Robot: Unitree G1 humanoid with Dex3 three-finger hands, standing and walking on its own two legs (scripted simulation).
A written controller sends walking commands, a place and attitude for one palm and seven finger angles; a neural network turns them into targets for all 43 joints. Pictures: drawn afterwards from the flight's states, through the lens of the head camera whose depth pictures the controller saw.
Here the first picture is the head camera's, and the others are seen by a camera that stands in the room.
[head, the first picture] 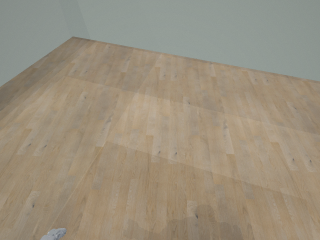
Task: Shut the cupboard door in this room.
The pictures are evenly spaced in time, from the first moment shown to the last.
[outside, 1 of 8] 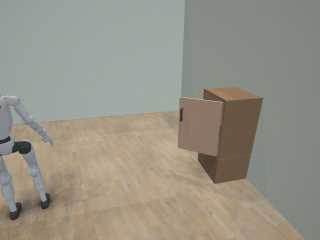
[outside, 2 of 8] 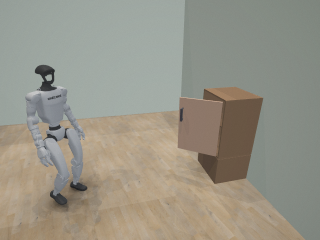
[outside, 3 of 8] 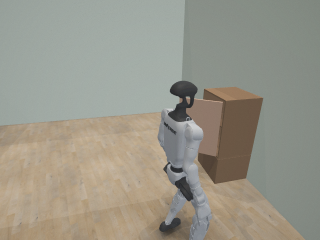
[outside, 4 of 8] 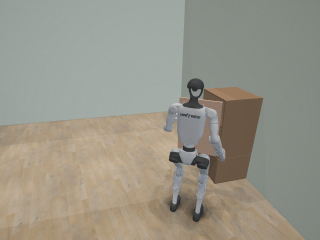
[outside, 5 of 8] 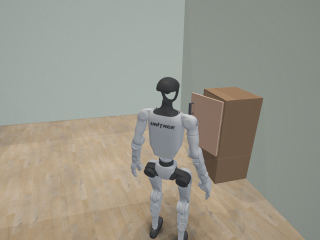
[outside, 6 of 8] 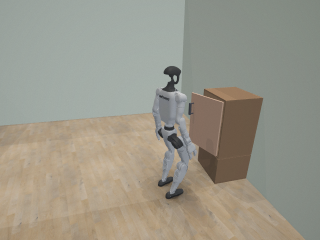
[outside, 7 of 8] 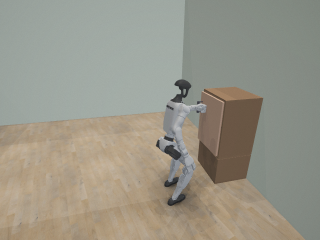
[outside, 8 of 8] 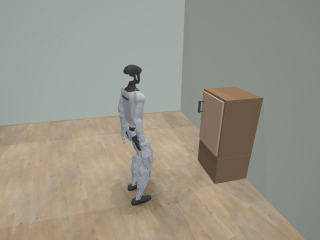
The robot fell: no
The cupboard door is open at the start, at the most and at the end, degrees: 53 53 0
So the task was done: yes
